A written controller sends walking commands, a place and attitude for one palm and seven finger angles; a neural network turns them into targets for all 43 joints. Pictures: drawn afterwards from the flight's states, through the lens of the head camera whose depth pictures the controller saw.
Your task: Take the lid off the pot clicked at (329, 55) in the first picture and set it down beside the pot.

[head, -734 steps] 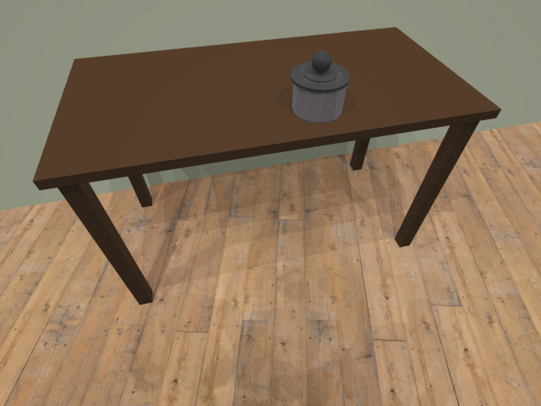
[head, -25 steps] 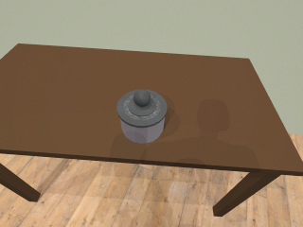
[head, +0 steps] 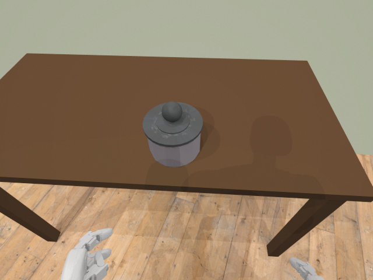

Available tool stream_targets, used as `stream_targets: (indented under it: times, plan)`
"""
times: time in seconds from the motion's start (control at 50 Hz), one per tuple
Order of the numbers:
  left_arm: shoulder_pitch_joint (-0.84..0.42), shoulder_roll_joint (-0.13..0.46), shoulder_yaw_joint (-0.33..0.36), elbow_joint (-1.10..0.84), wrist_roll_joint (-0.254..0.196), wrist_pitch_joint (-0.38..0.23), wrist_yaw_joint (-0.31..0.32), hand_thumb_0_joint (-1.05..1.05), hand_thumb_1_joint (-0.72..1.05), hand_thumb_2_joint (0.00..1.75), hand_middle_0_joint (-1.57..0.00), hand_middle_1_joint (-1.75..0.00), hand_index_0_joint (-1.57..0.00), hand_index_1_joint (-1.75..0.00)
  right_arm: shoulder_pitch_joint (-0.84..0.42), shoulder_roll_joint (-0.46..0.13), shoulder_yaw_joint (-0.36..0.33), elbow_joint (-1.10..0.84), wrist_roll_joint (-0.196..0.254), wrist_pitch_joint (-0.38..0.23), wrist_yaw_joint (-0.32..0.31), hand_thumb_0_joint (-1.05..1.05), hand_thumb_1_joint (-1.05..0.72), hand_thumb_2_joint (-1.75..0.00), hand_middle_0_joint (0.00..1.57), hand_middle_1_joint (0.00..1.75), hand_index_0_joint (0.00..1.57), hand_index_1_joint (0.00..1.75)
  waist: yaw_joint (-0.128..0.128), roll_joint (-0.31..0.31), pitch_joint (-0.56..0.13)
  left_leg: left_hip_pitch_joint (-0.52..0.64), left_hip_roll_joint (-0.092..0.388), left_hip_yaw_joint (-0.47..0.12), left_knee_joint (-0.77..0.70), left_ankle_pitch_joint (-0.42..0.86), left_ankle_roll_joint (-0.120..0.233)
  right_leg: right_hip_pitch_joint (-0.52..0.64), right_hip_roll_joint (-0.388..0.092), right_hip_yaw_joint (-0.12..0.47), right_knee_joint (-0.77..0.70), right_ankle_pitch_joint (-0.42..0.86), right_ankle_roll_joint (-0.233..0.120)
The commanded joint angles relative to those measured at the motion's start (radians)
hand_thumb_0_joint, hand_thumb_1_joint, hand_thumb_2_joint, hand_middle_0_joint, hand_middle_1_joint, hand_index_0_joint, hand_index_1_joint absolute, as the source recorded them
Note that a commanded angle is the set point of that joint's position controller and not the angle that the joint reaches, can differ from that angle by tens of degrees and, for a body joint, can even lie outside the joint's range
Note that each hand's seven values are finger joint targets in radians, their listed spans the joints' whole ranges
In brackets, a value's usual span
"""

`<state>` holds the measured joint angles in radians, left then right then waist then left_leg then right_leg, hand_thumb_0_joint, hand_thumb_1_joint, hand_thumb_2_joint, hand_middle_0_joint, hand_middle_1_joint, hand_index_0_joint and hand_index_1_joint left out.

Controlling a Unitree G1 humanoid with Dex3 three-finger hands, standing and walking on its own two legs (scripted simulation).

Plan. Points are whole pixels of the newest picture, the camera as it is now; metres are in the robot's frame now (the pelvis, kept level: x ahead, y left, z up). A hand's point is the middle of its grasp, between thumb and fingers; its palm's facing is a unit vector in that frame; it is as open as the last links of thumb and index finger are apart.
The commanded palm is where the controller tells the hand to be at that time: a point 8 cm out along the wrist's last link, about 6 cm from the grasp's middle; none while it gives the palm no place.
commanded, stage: lift the closed hand beside the body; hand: left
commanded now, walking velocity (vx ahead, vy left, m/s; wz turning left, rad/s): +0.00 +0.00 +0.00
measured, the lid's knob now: (172, 111) +0.48 +0.05 +0.09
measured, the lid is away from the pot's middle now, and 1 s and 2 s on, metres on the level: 0.00 0.00 0.00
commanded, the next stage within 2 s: raise the hand higher, near the body in 0.34 s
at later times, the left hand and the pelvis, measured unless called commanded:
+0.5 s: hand (73, 278) +0.14 +0.22 -0.01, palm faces +0.28 -0.89 -0.37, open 3.0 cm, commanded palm +0.09 +0.25 +0.03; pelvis +0.02 -0.02 +0.00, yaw +1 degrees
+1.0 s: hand (56, 256) +0.16 +0.23 +0.05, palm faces +0.24 -0.90 -0.37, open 3.1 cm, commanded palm +0.12 +0.27 +0.09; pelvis +0.01 +0.01 +0.00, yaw +0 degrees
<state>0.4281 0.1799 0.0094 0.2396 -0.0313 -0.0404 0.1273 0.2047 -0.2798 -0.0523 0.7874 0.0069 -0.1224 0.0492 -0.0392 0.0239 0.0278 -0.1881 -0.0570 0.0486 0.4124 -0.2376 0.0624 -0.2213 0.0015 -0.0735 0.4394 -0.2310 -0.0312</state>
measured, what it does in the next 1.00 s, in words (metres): stands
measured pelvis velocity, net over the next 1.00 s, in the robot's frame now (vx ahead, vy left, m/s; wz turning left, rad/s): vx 0.01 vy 0.01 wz -0.01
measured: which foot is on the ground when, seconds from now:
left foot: down 0.00-1.00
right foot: down 0.00-1.00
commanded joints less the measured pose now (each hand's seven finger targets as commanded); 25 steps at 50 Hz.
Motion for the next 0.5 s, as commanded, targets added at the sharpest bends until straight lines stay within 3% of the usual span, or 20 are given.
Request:
stream_targets:
  times: [0.0, 0.04, 0.1, 0.16, 0.18, 0.2, 0.22, 0.3, 0.36, 0.4, 0.48]
  plan:
    - [0.28, 0.125, 0.112, -0.163, 0.002, -0.048, -0.022, 0.0, 0.9, 0.9, -0.86, -1.02, -0.86, -1.02, -0.11, -0.075, -0.034, -0.25, 0.02, 0.009, -0.018, 0.0, -0.9, -0.9, 0.2, 0.3, 0.2, 0.3, 0.068, -0.054, 0.0, -0.076, 0.049, -0.059, -0.052, 0.118, -0.045, 0.051, -0.01, 0.028, -0.099, 0.077, 0.004]
    - [0.184, 0.152, 0.13, -0.232, -0.002, -0.066, -0.028, 0.0, 0.9, 0.9, -0.95, -1.12, -0.95, -1.12, -0.108, -0.073, -0.023, -0.293, 0.02, 0.024, -0.029, 0.0, -0.9, -0.9, 0.2, 0.3, 0.2, 0.3, 0.054, -0.009, 0.011, -0.071, 0.039, -0.046, -0.046, 0.077, -0.038, 0.023, -0.009, 0.042, -0.114, 0.059, 0.01]
    - [0.089, 0.214, 0.172, -0.352, -0.009, -0.082, -0.021, 0.0, 0.9, 0.9, -1.08, -1.26, -1.08, -1.26, -0.1, -0.074, -0.01, -0.33, 0.015, 0.037, -0.048, 0.0, -0.9, -0.9, 0.2, 0.3, 0.2, 0.3, 0.038, 0.021, -0.037, -0.027, 0.034, -0.04, -0.029, 0.046, -0.024, 0.013, -0.012, 0.064, -0.142, 0.035, 0.022]
    - [0.091, 0.168, 0.127, -0.396, -0.009, -0.071, -0.02, 0.0, 0.9, 0.9, -1.21, -1.4, -1.21, -1.4, -0.093, -0.067, 0.003, -0.345, 0.005, 0.037, -0.058, 0.0, -0.9, -0.9, 0.2, 0.3, 0.2, 0.3, 0.035, 0.023, -0.091, 0.017, 0.028, -0.04, -0.015, 0.1, -0.016, 0.042, -0.016, 0.073, -0.133, 0.126, 0.029]
    - [0.094, 0.154, 0.112, -0.41, -0.007, -0.067, -0.022, 0.0, 0.9, 0.9, -1.26, -1.45, -1.26, -1.45, -0.087, -0.068, 0.007, -0.347, 0.004, 0.036, -0.059, 0.0, -0.9, -0.9, 0.2, 0.3, 0.2, 0.3, 0.036, 0.052, -0.096, 0.034, 0.029, -0.042, -0.017, 0.121, -0.018, 0.049, -0.015, 0.071, -0.127, 0.151, 0.027]
    - [0.101, 0.165, 0.121, -0.407, -0.003, -0.061, -0.019, 0.0, 0.9, 0.9, -1.3, -1.5, -1.3, -1.5, -0.088, -0.069, 0.006, -0.347, 0.004, 0.038, -0.06, 0.0, -0.9, -0.9, 0.2, 0.3, 0.2, 0.3, 0.029, 0.021, -0.096, 0.04, 0.032, -0.047, -0.01, 0.132, -0.015, 0.036, -0.012, 0.065, -0.128, 0.167, 0.03]
    - [0.121, 0.15, 0.118, -0.38, -0.001, -0.053, -0.019, 0.0, 0.9, 0.9, -1.3, -1.5, -1.3, -1.5, -0.091, -0.07, 0.006, -0.342, 0.0, 0.042, -0.064, 0.0, -0.9, -0.9, 0.2, 0.3, 0.2, 0.3, 0.032, -0.008, -0.089, 0.032, 0.031, -0.043, -0.007, 0.141, -0.014, 0.042, -0.015, 0.064, -0.124, 0.203, 0.035]
    - [0.143, 0.216, 0.192, -0.422, -0.003, -0.046, -0.016, 0.0, 0.9, 0.9, -1.3, -1.5, -1.3, -1.5, -0.112, -0.068, 0.009, -0.337, -0.001, 0.049, -0.073, 0.0, -0.9, -0.9, 0.2, 0.3, 0.2, 0.3, 0.052, -0.043, -0.109, 0.046, 0.034, -0.051, -0.015, 0.17, -0.011, 0.083, -0.018, 0.067, -0.123, 0.241, 0.041]
    - [0.175, 0.203, 0.191, -0.45, -0.002, -0.046, -0.021, 0.0, 0.9, 0.9, -1.3, -1.5, -1.3, -1.5, -0.122, -0.057, 0.015, -0.326, -0.006, 0.049, -0.076, 0.0, -0.9, -0.9, 0.2, 0.3, 0.2, 0.3, 0.067, -0.037, -0.117, 0.055, 0.037, -0.055, -0.029, 0.218, -0.009, 0.12, -0.023, 0.064, -0.117, 0.3, 0.041]
    - [0.212, 0.221, 0.218, -0.453, 0.0, -0.041, -0.021, 0.0, 0.9, 0.9, -1.3, -1.5, -1.3, -1.5, -0.133, -0.052, 0.013, -0.319, -0.004, 0.049, -0.077, 0.0, -0.9, -0.9, 0.2, 0.3, 0.2, 0.3, 0.075, -0.021, -0.1, 0.067, 0.042, -0.055, -0.034, 0.246, -0.011, 0.119, -0.017, 0.059, -0.124, 0.305, 0.037]
    - [0.227, 0.212, 0.205, -0.495, 0.004, -0.051, -0.029, 0.0, 0.9, 0.9, -1.3, -1.5, -1.3, -1.5, -0.137, -0.051, 0.011, -0.311, -0.004, 0.041, -0.078, 0.0, -0.9, -0.9, 0.2, 0.3, 0.2, 0.3, 0.083, -0.022, -0.087, 0.082, 0.049, -0.055, -0.048, 0.276, -0.008, 0.126, -0.013, 0.05, -0.129, 0.288, 0.03]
